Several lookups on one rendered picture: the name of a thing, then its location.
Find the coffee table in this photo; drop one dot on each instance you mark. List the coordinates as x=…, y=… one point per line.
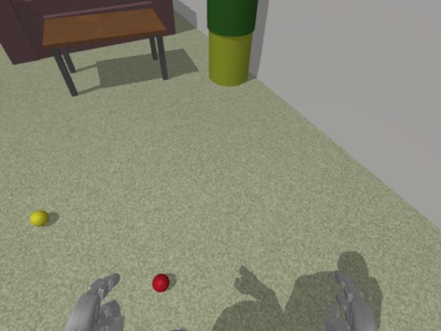
x=95, y=28

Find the right robot hand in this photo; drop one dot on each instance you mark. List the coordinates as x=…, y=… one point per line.
x=359, y=315

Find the sofa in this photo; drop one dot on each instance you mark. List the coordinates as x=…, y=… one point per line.
x=22, y=23

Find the potted plant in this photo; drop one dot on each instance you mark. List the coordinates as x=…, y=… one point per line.
x=231, y=24

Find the left robot hand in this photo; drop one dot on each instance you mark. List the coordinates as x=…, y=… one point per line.
x=87, y=315

